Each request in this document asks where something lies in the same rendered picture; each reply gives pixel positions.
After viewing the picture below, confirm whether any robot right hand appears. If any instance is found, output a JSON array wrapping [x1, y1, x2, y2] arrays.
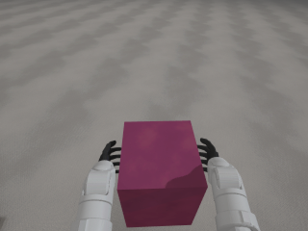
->
[[197, 138, 219, 172]]

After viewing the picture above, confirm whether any left robot forearm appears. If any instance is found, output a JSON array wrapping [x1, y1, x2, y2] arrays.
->
[[69, 160, 116, 231]]

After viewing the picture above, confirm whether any robot left hand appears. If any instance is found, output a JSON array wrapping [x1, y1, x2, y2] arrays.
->
[[98, 141, 121, 173]]

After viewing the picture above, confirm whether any carton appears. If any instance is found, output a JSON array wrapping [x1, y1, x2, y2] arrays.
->
[[116, 120, 208, 228]]

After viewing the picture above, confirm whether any right robot forearm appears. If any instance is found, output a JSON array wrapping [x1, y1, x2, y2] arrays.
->
[[207, 157, 261, 231]]

